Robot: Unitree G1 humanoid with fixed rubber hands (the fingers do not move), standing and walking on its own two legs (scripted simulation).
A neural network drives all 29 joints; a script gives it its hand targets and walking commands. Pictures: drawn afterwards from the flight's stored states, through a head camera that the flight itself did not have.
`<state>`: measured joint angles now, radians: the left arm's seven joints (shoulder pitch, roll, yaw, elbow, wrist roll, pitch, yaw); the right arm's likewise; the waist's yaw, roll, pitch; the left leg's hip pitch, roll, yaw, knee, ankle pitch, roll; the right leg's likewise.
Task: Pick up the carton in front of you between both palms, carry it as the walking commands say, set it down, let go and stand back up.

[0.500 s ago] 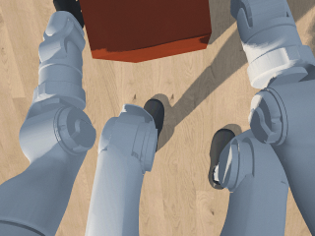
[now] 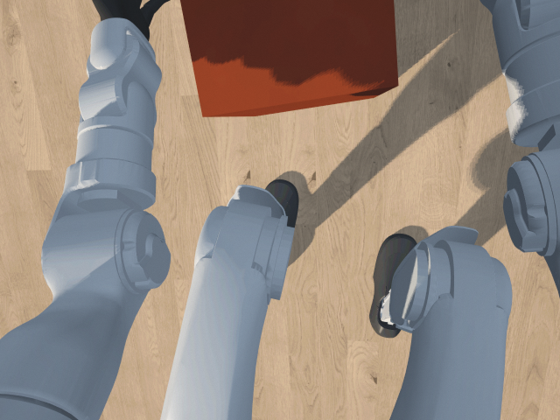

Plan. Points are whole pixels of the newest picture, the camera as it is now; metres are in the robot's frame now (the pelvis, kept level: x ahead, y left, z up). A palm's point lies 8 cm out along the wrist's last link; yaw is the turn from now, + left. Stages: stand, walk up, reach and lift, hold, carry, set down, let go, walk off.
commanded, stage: set down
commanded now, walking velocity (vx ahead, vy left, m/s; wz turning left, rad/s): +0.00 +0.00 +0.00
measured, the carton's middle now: (296, 28) +0.52 +0.12 -0.27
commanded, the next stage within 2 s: let go in 0.84 s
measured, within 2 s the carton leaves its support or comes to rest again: neither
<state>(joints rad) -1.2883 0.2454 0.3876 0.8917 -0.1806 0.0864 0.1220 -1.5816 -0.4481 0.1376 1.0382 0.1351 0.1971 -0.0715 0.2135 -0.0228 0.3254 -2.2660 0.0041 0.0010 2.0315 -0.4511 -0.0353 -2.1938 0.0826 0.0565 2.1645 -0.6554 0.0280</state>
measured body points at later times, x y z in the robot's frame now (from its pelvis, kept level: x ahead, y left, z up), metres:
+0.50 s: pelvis +0.02 +0.00 +0.11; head +0.35 +0.02 +0.41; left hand +0.49 +0.30 +0.01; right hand +0.63 -0.07 +0.01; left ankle +0.14 +0.13 -0.36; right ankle +0.08 -0.12 -0.36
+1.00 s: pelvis +0.04 +0.01 +0.24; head +0.34 +0.02 +0.58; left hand +0.48 +0.29 +0.15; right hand +0.61 -0.08 +0.15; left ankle +0.14 +0.13 -0.36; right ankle +0.08 -0.12 -0.36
